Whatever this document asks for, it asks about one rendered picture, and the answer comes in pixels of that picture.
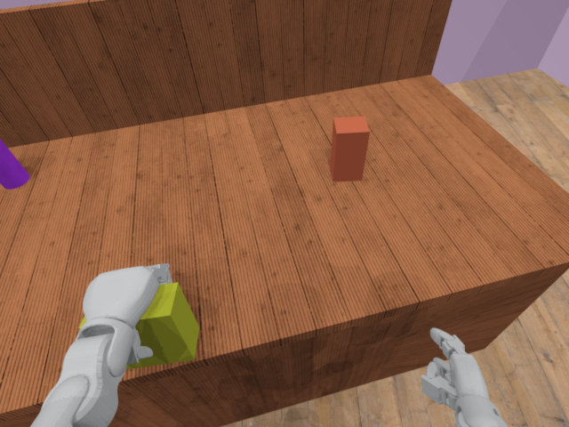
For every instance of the sponge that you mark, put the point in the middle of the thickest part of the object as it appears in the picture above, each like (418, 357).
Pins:
(168, 328)

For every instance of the table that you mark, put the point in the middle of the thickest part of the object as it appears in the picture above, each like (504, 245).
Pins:
(199, 133)

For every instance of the robot left forearm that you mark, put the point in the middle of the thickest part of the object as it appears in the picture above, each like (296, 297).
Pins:
(86, 393)

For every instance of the robot left hand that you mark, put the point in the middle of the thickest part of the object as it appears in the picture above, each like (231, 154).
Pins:
(125, 295)

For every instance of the robot right hand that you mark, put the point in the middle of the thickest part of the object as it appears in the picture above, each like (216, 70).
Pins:
(462, 377)

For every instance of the robot right forearm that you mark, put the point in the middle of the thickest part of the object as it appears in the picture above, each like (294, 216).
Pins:
(476, 411)

